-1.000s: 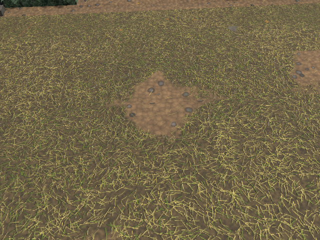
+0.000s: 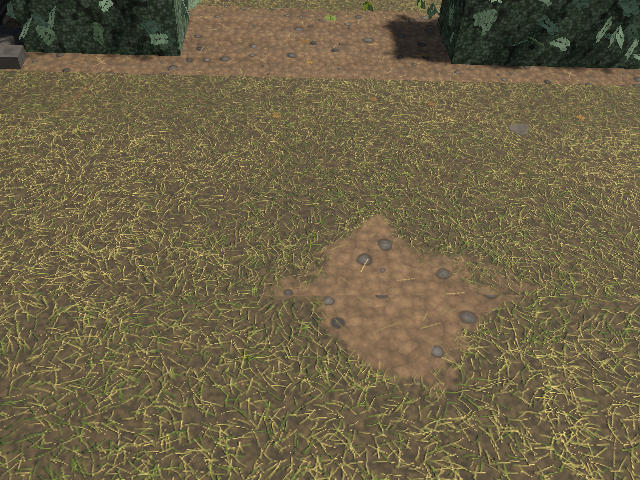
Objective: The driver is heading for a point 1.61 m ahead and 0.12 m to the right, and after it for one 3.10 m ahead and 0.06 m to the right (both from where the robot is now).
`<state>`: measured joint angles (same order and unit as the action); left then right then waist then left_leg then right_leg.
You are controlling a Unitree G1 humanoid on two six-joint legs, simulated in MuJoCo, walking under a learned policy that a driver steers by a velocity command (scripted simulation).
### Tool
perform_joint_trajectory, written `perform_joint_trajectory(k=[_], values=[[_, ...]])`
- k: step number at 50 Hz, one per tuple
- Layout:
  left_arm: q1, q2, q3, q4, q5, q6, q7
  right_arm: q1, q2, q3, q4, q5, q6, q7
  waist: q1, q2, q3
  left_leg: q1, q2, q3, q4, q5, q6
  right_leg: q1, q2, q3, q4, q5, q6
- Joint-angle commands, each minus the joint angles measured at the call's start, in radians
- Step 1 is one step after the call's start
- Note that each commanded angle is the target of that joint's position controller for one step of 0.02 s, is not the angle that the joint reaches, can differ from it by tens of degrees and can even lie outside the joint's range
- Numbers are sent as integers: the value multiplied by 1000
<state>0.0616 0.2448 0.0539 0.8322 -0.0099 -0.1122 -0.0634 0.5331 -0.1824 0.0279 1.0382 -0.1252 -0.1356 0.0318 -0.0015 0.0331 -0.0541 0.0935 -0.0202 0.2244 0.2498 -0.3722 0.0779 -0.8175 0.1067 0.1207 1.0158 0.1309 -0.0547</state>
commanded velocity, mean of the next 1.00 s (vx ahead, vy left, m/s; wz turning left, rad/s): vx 0.50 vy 0.00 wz -0.18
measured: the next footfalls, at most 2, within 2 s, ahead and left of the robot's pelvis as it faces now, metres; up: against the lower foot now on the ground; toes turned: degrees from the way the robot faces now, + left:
right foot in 0.14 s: +0.17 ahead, -0.09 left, +0.00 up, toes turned -4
left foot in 0.40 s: +0.37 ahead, +0.13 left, +0.00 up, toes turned -17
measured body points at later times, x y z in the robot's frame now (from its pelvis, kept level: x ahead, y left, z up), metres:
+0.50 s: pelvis +0.26 +0.04 -0.02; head +0.26 +0.05 +0.43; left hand +0.40 +0.26 -0.16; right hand +0.29 -0.21 -0.13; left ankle +0.33 +0.14 -0.74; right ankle +0.17 -0.08 -0.64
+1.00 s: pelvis +0.46 -0.04 -0.05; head +0.46 -0.03 +0.40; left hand +0.49 +0.18 -0.20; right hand +0.55 -0.30 -0.17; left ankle +0.61 +0.07 -0.73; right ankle +0.35 -0.13 -0.74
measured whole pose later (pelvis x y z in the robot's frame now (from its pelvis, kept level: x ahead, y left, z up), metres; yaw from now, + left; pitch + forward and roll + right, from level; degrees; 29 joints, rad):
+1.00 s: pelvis +0.46 -0.04 -0.05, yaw -10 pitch +1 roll -3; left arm 0.47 0.16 -0.01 0.88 0.09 -0.11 0.02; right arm 0.22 -0.23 -0.03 0.85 -0.12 -0.09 0.07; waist 0.06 0.04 -0.05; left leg -0.69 0.07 -0.06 0.91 0.28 0.08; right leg -0.24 0.00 -0.16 0.84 -0.61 -0.02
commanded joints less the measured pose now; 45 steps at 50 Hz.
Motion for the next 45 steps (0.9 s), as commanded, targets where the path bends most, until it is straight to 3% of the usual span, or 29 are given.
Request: perform_joint_trajectory(k=[1,3,5,6,7,8,9,10,11,12,14,16,18,20,21,22,24,26,29,31,33,35,37,39,40,41,42,43,45], values=[[-75,92,32,-67,-1,2,5,75,-194,-49,-2,15,0,1,57,117,141,97,260,-42,17,1259,-254,-51,28,-74,-146,-128,-14],[-11,121,41,-40,38,27,-1,0,-270,-70,-49,52,15,-10,97,159,148,-38,235,41,47,1599,-340,237,47,-225,-274,-243,-40],[309,187,77,94,66,39,17,-137,-371,-101,-136,82,44,-27,188,135,142,-296,210,55,294,1879,-462,668,74,-288,-409,-258,-51],[621,229,109,225,66,27,27,-285,-445,-126,-177,86,65,-18,338,-53,84,-421,94,42,866,1395,-472,944,43,-246,-648,13,-121],[660,167,86,313,112,2,35,-203,-234,-79,-111,5,67,41,275,-216,-5,-830,41,-159,1328,-122,-311,1248,-131,7,-514,48,-183],[796,202,88,311,125,-7,46,-150,-63,-34,-138,9,61,91,207,-51,-164,-888,50,-315,1336,-208,-193,1322,-279,225,-461,190,-254],[725,246,96,281,90,-34,45,-180,-20,-18,-205,39,32,75,170,-92,-96,-1001,59,-417,1264,-279,-193,1306,-390,361,-517,192,-365],[399,140,73,198,48,-57,43,-321,-117,-31,-283,87,20,43,129,-88,69,-1096,104,-441,1090,-301,-191,1067,-409,397,-604,-176,-324],[193,4,25,140,14,-47,39,-356,-92,-22,-284,53,35,8,57,-71,105,-942,140,-393,926,-243,-133,771,-301,338,-705,-384,-264],[62,7,2,78,18,-32,20,-308,-94,-25,-274,27,44,-23,-38,-38,143,-654,117,-301,764,-180,-95,416,-204,264,-771,-479,-236],[55,205,53,35,37,-20,-12,-230,-134,-26,-269,69,47,-24,-80,-77,143,-246,60,-121,624,-109,-143,56,-97,174,-801,-418,-235],[195,221,62,58,64,-20,-35,-270,-120,-14,-273,106,38,-14,-10,-24,159,-183,6,-112,434,225,-161,77,-95,198,-741,-486,-216],[238,204,57,54,86,-23,-43,-201,-137,-18,-270,83,15,-19,-46,-77,121,-51,-45,-117,434,275,-149,90,-72,205,-582,-419,-202],[140,90,28,-22,82,-50,-53,93,-307,-75,-207,51,-18,-45,-193,59,21,160,175,-395,363,327,46,21,22,165,-144,-438,-76],[267,-43,1,-45,55,-59,-43,209,-408,-83,-188,43,-18,-29,-145,295,-133,236,478,-915,150,541,339,-75,122,75,225,-755,-6],[284,27,27,-24,52,-44,-16,214,-328,-74,-162,34,-10,-5,-125,208,-6,119,509,-1089,83,368,390,-206,61,137,421,-715,9],[291,28,8,14,80,-6,26,-165,-146,-30,-246,91,2,6,-7,51,59,-182,403,-784,57,-83,272,-145,-98,44,496,-525,-1],[250,-56,-25,-2,122,12,39,-261,-50,2,-266,92,2,-32,24,17,67,-307,319,-630,-16,-18,210,-1,-176,22,326,-421,35],[103,-18,-26,-55,69,11,2,-117,-81,-15,-173,75,-3,-64,-45,15,83,-304,225,-438,-56,175,184,107,-180,-84,-3,-350,97],[51,-23,-33,-78,69,16,-18,-43,-123,-36,-106,58,4,-30,-56,39,85,-388,178,-373,-19,242,184,246,-161,-135,-138,-276,102],[48,-9,-30,-105,73,31,-30,-97,-173,-58,-115,63,7,16,-29,71,81,-489,180,-376,1,259,200,379,-130,-167,-162,-276,87],[202,43,-13,-62,115,32,-25,-181,-140,-51,-152,37,1,23,37,79,54,-559,197,-386,114,275,198,487,-128,-165,18,-194,45],[172,67,-1,-113,90,33,3,-223,-158,-59,-158,57,-11,19,68,49,77,-566,216,-437,215,302,193,552,-129,-144,-122,-352,37],[415,83,13,-54,77,23,35,-281,-201,-75,-180,56,-10,33,180,-25,26,-687,123,-394,561,343,179,918,-54,-238,-334,-382,24],[558,119,18,-9,70,10,57,-206,-137,-73,-173,36,-13,57,183,-156,-60,-859,42,-335,880,211,113,1158,-180,-74,-354,-263,-98],[533,145,1,-37,66,-4,52,-66,-3,-42,-177,50,-15,75,73,-248,-166,-948,-28,-289,1140,-245,58,1187,-426,215,-452,165,-316],[512,105,5,-42,91,-9,31,-193,-34,-56,-244,70,-9,67,132,-201,38,-1142,-40,-395,1184,-182,36,962,-540,468,-621,-240,-400],[433,30,-23,-21,78,-14,24,-289,-75,-69,-261,59,13,34,86,-104,185,-1233,38,-429,1179,-60,37,802,-567,470,-631,-484,-368],[249,-105,-65,-56,81,-7,35,-219,-31,-47,-223,1,50,-2,-21,-46,140,-1060,131,-434,1018,158,22,586,-481,276,-567,-486,-272]])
